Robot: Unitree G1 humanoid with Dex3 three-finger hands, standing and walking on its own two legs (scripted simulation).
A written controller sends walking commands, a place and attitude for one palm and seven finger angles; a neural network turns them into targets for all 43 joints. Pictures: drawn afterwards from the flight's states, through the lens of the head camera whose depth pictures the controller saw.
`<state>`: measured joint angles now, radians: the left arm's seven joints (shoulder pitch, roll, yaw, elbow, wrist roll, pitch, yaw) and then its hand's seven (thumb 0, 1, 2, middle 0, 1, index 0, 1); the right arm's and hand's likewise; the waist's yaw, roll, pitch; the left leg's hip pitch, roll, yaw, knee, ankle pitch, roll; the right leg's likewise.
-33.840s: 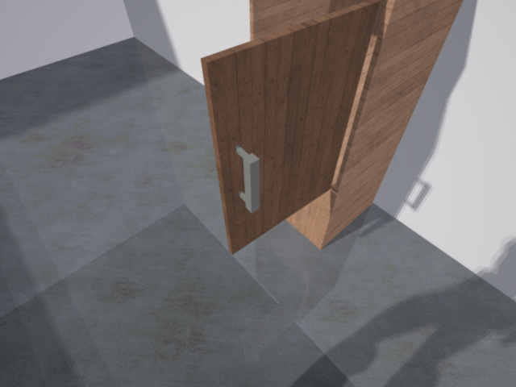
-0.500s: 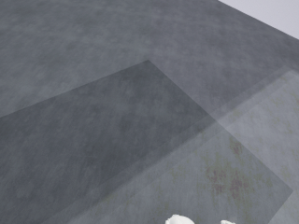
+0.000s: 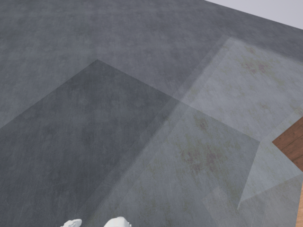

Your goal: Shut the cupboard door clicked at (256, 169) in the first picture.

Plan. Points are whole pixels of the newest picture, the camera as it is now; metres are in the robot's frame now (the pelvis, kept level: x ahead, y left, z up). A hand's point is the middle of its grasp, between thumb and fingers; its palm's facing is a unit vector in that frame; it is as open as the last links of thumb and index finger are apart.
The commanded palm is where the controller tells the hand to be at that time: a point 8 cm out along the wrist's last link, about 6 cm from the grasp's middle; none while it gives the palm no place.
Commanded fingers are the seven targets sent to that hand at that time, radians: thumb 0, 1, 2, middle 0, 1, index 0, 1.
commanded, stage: turn to face it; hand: left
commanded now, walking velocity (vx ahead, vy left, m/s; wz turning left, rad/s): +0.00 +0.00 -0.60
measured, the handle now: out of the picture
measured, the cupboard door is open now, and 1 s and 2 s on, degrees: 63 63 63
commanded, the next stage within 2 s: take the last steps up to it in 1.56 s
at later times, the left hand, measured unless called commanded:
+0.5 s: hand (105, 205) +0.19 +0.15 -0.15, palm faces -0.32 -0.91 -0.27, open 7.4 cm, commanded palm none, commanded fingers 0.00 0.90 0.90 -0.20 -0.30 -0.20 -0.30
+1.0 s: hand (112, 192) +0.23 +0.14 -0.16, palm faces -0.55 -0.81 -0.21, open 7.4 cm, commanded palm none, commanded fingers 0.00 0.90 0.90 -0.20 -0.30 -0.20 -0.30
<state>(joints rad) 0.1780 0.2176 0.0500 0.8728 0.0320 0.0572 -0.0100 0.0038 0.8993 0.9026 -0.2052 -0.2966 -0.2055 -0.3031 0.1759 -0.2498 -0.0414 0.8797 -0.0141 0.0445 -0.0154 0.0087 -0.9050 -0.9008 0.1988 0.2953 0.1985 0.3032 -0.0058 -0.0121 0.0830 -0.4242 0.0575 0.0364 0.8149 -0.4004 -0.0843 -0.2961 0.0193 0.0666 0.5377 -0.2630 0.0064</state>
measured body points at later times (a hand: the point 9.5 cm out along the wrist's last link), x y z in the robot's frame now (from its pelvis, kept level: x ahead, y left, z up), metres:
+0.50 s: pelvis +0.01 -0.01 -0.01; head +0.05 -0.04 +0.44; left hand +0.21 +0.20 -0.13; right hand -0.05 -0.27 -0.16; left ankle +0.02 +0.13 -0.71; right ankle -0.03 -0.12 -0.74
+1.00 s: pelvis +0.04 +0.01 +0.01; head +0.09 +0.01 +0.45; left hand +0.26 +0.18 -0.15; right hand -0.04 -0.24 -0.12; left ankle +0.10 +0.10 -0.73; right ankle -0.06 -0.08 -0.65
